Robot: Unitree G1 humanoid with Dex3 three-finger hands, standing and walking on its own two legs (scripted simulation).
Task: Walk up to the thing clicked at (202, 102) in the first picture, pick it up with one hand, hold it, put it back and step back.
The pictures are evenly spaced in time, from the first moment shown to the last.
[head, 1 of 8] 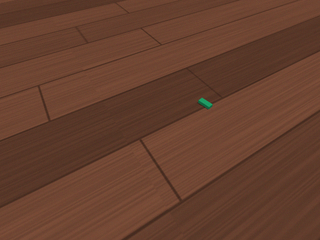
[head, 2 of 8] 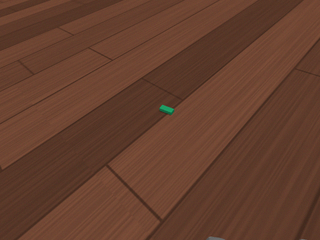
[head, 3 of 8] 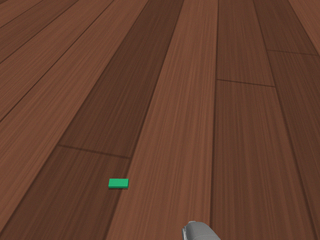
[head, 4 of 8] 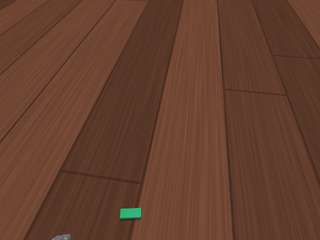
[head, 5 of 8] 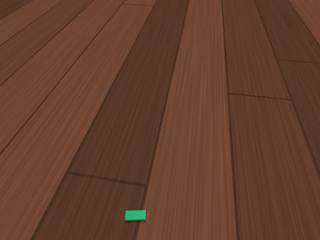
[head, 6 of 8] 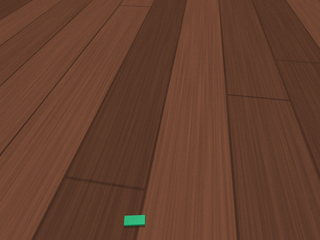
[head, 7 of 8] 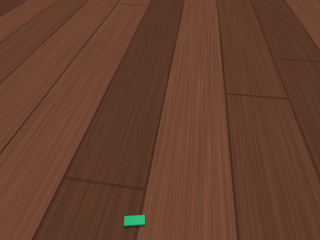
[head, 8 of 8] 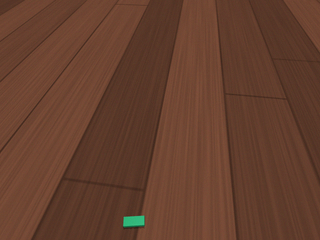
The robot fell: no
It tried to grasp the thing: no
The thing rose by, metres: 0.00
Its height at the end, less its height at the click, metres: +0.00
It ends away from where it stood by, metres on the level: 0.00
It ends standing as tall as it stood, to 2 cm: yes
